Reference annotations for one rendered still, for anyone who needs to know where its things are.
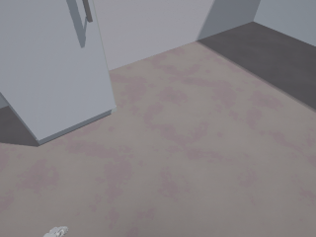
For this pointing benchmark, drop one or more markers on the fridge door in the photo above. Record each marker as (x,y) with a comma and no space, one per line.
(53,70)

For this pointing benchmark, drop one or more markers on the robot left hand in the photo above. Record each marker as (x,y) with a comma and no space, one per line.
(57,232)

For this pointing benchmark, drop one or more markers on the handle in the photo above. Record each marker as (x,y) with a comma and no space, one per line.
(87,11)

